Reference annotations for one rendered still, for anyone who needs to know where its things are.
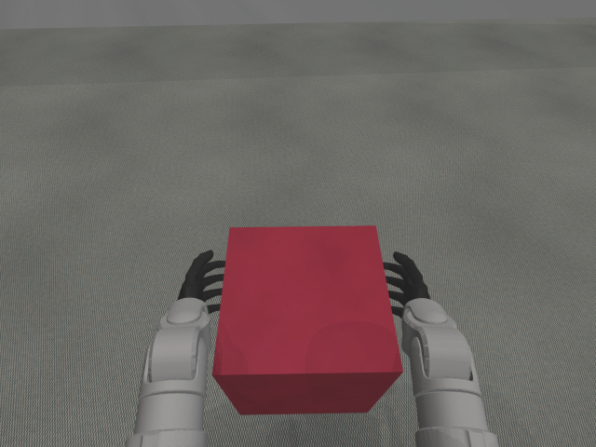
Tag right robot hand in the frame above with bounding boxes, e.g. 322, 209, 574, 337
383, 251, 431, 318

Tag left robot forearm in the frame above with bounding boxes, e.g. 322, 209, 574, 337
125, 298, 211, 447

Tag carton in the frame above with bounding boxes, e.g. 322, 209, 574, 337
212, 225, 403, 415

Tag left robot hand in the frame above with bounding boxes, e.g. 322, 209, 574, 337
177, 250, 225, 314

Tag right robot forearm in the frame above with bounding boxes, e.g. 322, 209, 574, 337
401, 298, 499, 447

